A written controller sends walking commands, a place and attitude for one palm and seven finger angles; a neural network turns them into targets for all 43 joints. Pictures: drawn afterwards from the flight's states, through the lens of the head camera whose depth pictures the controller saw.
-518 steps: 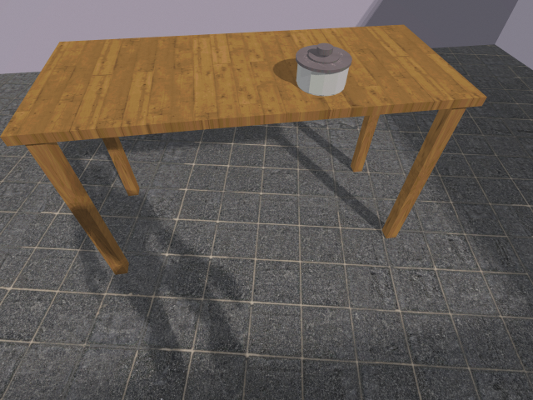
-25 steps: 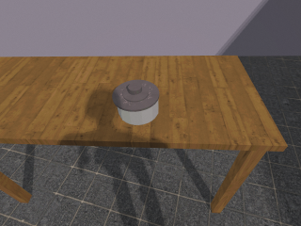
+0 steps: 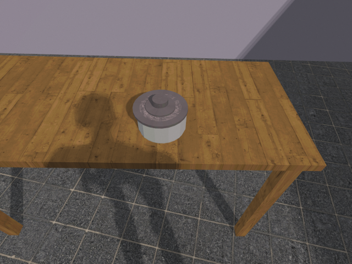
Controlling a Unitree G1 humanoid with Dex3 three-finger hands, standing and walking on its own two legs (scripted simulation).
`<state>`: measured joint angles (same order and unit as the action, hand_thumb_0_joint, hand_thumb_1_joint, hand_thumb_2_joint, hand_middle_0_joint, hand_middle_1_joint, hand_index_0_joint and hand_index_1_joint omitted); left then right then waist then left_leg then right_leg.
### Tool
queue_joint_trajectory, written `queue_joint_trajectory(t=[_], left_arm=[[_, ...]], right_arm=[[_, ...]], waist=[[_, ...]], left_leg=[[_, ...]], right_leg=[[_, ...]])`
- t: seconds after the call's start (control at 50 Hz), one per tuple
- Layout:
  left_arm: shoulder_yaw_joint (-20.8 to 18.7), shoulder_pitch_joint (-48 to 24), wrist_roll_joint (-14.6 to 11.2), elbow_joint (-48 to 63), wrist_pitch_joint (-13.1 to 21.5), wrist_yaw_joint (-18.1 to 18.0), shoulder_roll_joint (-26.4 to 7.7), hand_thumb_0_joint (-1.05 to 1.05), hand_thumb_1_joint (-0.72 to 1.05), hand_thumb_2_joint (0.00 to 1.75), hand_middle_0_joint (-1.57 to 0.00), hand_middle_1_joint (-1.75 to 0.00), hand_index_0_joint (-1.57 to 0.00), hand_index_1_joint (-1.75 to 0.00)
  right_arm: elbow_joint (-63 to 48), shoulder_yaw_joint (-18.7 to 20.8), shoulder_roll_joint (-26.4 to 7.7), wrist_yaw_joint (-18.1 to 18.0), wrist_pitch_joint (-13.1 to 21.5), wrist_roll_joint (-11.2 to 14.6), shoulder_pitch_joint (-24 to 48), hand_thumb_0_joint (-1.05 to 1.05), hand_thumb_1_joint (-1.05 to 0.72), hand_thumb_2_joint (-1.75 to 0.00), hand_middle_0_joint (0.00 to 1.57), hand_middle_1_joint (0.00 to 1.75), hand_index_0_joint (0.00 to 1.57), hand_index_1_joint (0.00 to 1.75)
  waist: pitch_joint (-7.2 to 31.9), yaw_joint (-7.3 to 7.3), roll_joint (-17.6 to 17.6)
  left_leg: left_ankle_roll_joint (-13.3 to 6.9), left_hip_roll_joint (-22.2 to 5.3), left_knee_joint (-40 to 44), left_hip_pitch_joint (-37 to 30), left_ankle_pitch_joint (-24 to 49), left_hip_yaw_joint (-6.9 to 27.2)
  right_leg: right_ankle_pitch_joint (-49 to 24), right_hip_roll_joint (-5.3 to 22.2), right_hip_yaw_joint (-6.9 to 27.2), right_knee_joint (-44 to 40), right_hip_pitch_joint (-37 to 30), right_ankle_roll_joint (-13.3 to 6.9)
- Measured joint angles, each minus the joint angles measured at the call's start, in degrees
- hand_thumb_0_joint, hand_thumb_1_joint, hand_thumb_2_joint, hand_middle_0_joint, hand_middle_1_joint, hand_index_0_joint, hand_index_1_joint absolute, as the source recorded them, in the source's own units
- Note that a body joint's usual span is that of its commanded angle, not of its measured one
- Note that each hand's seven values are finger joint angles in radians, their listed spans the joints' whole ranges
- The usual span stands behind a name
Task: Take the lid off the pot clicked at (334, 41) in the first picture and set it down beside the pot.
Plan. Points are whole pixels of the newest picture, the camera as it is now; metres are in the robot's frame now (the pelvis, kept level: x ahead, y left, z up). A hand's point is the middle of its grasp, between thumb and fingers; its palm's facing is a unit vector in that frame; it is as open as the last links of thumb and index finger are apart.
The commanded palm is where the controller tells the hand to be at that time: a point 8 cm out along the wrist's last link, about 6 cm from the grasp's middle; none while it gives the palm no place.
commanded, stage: come to a stop and stand still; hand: left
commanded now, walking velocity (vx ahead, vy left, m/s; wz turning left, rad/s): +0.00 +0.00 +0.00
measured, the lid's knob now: (160, 100) +0.52 +0.08 +0.08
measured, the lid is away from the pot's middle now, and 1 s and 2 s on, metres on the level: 0.00 0.00 0.00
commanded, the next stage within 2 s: look again from close up in 0.86 s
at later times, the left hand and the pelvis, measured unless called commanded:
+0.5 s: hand out of the picture +0.02 +0.16 -0.18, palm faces +0.02 -0.99 -0.16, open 7.4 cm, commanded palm none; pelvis +0.03 +0.00 +0.00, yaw +0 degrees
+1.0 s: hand out of the picture +0.06 +0.16 -0.18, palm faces +0.01 -0.98 -0.18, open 7.4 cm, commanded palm none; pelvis +0.05 -0.01 +0.00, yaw +0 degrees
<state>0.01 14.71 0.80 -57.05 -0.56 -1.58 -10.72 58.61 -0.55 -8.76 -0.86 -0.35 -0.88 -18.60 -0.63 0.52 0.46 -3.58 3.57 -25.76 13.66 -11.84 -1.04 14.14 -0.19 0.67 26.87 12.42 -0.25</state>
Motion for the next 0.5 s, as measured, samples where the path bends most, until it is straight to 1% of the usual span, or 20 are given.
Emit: queue_joint_trajectory(t=[0.2,0.5], left_arm=[[0.2,1.8,0.0,-1.7,0.0,-0.2,0.9,0.01,0.91,0.9,-0.19,-0.3,-0.19,-0.3],[0.9,3.4,-0.2,-4.5,0.6,-0.4,2.7,0.01,0.91,0.9,-0.2,-0.3,-0.2,-0.3]], right_arm=[[0.8,0.3,-0.6,-0.3,0.5,0.1,1.5,0.01,-0.92,-0.89,0.2,0.3,0.2,0.3],[2.0,0.2,-0.6,-0.9,1.2,0.5,3.7,0.0,-0.92,-0.89,0.2,0.3,0.2,0.3]], waist=[[-0.2,-0.48,-0.5],[-1.2,-1.07,0.4]], left_leg=[[-0.4,0.4,0.7,-0.9,-0.6,-0.2],[0.1,-0.1,1.0,-2.8,-2.4,0.1]], right_leg=[[0.6,0.4,0.3,-0.6,-0.8,0.5],[1.9,-0.1,0.2,-1.9,-3.2,0.1]])
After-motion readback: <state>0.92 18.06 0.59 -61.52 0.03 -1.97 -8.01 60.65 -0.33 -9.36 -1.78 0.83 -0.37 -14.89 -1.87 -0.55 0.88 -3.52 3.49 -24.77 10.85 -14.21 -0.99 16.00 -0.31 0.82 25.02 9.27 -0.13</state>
